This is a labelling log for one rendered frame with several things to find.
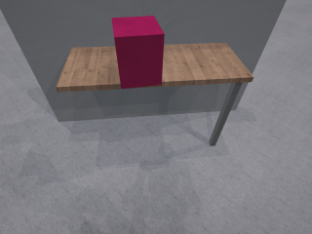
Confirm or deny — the table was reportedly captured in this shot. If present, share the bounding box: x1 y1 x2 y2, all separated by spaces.
56 43 254 146

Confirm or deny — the carton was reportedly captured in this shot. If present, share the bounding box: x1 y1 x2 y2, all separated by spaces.
111 16 165 89

